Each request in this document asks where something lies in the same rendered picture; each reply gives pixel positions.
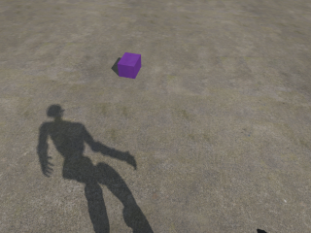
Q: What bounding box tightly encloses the carton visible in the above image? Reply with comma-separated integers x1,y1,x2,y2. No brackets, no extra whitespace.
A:
117,52,142,79

